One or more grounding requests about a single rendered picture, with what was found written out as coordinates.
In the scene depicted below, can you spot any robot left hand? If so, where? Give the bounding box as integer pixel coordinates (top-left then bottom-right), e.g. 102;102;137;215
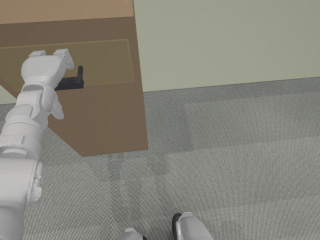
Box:
21;48;75;120

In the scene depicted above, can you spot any robot left forearm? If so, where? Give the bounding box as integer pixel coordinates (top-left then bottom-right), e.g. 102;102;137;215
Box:
0;81;56;162

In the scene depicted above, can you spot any handle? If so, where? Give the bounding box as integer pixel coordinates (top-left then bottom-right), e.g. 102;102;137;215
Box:
54;65;84;91

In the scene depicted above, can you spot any right robot shin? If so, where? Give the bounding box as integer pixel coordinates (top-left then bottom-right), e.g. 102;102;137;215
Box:
179;212;193;220

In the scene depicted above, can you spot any left robot upper arm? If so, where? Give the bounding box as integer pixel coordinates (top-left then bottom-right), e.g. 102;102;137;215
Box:
0;157;44;240

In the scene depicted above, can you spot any cabinet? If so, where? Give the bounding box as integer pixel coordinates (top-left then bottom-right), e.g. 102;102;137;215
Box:
0;0;149;157

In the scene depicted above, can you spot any drawer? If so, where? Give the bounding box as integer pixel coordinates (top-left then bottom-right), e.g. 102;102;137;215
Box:
0;39;133;91

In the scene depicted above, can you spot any robot right foot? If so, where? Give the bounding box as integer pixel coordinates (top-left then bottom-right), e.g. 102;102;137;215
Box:
172;213;182;240

